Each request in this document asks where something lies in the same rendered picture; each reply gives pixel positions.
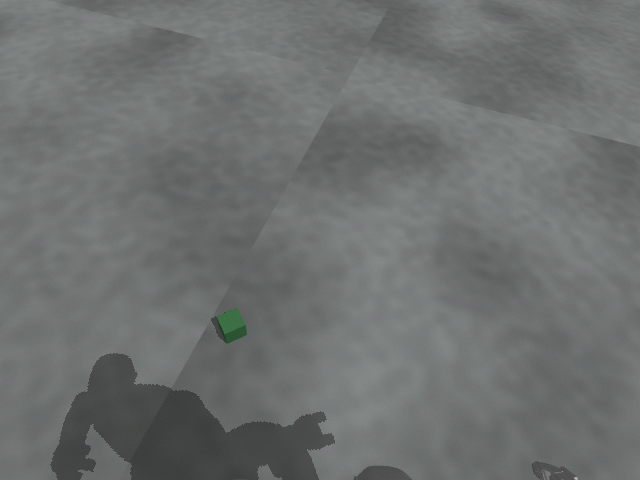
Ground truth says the right robot hand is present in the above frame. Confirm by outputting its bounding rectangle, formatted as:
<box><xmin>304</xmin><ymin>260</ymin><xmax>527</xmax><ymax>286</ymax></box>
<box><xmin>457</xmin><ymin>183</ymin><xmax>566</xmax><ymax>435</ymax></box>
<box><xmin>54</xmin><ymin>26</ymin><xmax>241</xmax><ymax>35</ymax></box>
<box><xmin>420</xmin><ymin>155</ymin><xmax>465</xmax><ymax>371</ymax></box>
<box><xmin>532</xmin><ymin>462</ymin><xmax>578</xmax><ymax>480</ymax></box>

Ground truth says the cube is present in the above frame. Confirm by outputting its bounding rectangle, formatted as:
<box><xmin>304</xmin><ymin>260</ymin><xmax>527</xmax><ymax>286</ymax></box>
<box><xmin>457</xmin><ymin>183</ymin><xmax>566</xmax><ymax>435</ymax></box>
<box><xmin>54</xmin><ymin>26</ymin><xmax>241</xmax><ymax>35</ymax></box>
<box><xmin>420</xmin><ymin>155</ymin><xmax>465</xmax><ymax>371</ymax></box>
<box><xmin>216</xmin><ymin>308</ymin><xmax>247</xmax><ymax>344</ymax></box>

